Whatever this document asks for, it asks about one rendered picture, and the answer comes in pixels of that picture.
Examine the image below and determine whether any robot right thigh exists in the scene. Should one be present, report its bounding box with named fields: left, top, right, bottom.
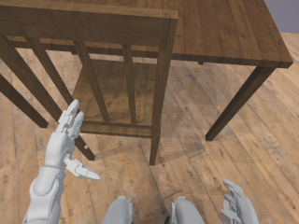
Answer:
left=170, top=199, right=205, bottom=224

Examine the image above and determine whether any left robot shin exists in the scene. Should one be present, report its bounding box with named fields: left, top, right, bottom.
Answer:
left=118, top=196, right=127, bottom=200

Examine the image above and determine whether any left robot hand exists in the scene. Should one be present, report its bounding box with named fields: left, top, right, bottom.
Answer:
left=44, top=99, right=101, bottom=181

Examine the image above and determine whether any right robot hand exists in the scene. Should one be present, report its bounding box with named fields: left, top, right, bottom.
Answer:
left=221, top=178, right=260, bottom=224

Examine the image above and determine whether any left robot forearm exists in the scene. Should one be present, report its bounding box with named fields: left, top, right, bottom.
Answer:
left=22, top=165, right=66, bottom=224

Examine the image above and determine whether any chair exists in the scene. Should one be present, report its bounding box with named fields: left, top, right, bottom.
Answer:
left=0, top=0, right=178, bottom=166

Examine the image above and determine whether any table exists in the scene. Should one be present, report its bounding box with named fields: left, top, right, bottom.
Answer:
left=0, top=0, right=294, bottom=142

